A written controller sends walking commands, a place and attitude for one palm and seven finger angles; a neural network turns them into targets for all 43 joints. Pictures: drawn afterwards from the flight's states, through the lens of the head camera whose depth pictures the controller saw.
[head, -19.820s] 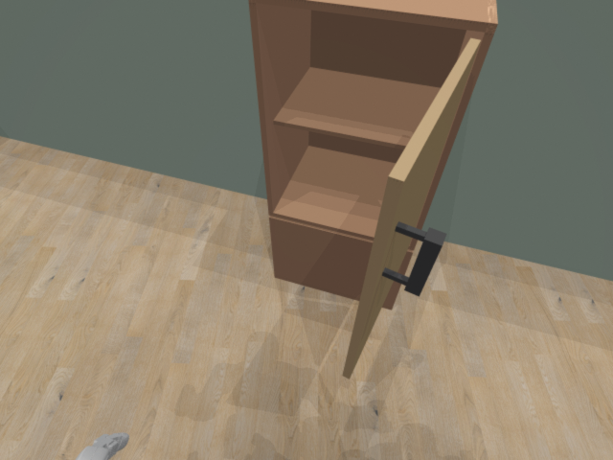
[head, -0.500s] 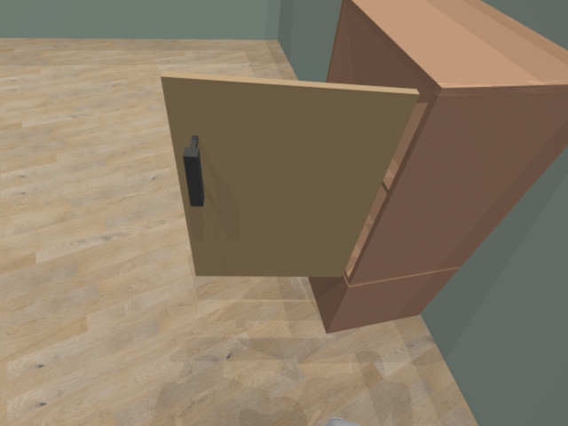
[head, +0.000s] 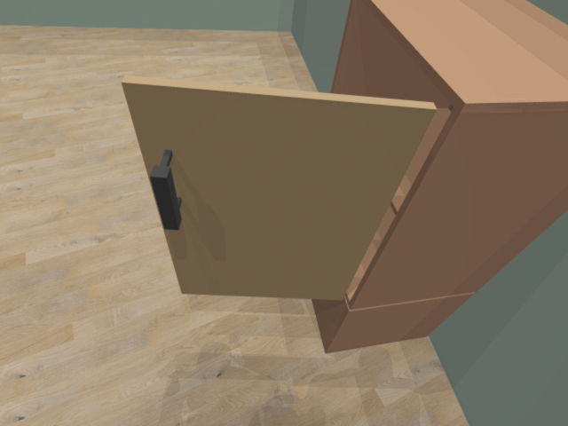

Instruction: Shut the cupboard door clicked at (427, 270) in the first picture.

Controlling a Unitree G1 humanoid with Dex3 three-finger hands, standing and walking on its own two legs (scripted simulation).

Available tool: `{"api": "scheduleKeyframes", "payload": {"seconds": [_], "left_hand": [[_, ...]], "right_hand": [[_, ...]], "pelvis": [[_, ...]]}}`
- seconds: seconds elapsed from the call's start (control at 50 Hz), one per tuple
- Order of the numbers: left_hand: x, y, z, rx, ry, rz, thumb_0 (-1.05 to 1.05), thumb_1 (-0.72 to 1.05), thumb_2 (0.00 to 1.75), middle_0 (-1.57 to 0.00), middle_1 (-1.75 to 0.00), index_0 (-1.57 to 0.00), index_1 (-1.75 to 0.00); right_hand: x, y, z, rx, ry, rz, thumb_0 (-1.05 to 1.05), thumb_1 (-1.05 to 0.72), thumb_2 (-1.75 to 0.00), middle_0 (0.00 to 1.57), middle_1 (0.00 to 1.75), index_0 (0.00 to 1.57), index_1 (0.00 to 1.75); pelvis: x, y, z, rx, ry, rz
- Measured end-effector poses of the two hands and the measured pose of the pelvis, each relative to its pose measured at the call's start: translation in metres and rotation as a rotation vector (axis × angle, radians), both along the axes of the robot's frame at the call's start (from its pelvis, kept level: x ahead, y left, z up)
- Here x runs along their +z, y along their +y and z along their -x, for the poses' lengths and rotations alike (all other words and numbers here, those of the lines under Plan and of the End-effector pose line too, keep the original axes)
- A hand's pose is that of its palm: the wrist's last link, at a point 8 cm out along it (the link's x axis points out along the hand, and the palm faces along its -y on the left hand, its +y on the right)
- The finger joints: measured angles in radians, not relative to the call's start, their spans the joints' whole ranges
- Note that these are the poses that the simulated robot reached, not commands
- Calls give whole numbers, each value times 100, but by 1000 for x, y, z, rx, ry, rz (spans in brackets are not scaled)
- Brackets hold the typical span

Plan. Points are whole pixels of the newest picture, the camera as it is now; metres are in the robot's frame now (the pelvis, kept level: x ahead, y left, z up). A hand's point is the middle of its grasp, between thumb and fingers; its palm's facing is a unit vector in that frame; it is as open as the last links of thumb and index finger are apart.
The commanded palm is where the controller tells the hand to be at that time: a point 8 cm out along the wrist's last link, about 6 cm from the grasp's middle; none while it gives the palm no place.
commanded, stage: come to a stop and stand still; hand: left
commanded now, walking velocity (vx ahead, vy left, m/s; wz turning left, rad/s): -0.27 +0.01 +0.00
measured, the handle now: (170, 190) +0.44 +0.22 +0.05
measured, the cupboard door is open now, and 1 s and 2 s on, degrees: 80 80 80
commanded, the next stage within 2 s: none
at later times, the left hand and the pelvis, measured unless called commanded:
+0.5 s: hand out of the picture +0.05 +0.17 -0.17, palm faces +0.05 -0.98 -0.19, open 7.3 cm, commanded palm none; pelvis +0.01 -0.02 +0.00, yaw +0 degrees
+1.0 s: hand out of the picture +0.00 +0.17 -0.15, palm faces -0.02 -0.96 -0.28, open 7.4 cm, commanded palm none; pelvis -0.03 -0.02 +0.01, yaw -1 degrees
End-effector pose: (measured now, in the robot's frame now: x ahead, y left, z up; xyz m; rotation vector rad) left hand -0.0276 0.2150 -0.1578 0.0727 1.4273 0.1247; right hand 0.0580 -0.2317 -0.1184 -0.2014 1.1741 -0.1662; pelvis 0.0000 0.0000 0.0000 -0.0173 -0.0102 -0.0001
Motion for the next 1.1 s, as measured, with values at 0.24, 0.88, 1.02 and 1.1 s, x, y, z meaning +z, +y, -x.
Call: {"api": "scheduleKeyframes", "payload": {"seconds": [0.24, 0.88, 1.02, 1.1], "left_hand": [[14, -23, -38, 6, -25, -40, 2, 92, 90, -20, -30, -20, -30], [53, 24, -42, -95, -170, -197, 1, 91, 90, -20, -30, -20, -30], [43, 2, -16, -84, -92, -152, 1, 91, 90, -20, -30, -20, -30], [37, -14, -12, -78, -67, -113, 1, 91, 90, -20, -30, -20, -30]], "right_hand": [[-10, -6, -45, 24, 37, -47, 0, -93, -90, 20, 29, 20, 30], [-28, -7, 62, -16, 87, -118, 1, -92, -90, 20, 29, 20, 30], [-29, -17, 84, -29, 146, -114, 1, -91, -90, 20, 29, 20, 30], [-26, -22, 94, -42, 183, -104, 1, -91, -90, 20, 29, 20, 30]], "pelvis": [[5, -19, -21, -7, -4, -37], [8, -11, 29, -11, -14, -37], [7, -21, 31, -11, -15, -45], [9, -26, 27, -8, -9, -41]]}}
